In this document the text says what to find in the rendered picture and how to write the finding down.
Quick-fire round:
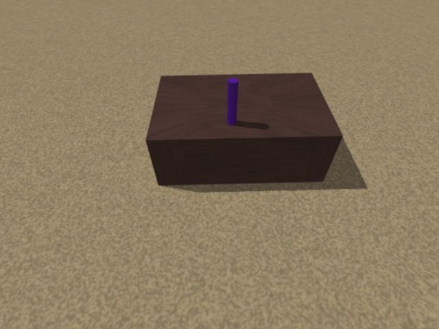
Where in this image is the can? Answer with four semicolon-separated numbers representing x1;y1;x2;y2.
227;77;238;125

